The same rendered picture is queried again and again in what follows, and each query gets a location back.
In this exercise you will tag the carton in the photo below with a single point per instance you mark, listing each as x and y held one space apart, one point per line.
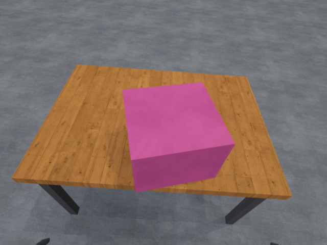
176 135

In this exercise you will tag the table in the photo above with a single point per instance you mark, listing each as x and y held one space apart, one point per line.
84 140

